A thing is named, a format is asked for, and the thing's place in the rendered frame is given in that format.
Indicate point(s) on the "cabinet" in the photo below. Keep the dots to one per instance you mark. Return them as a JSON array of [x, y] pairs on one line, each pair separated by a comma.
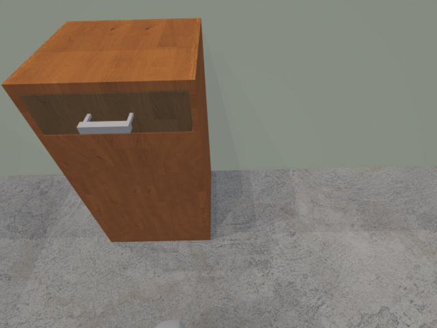
[[138, 186]]

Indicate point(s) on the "handle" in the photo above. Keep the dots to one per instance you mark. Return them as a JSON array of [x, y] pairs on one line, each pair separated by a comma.
[[107, 127]]

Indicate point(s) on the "drawer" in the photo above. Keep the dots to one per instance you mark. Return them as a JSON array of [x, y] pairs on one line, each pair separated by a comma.
[[154, 111]]

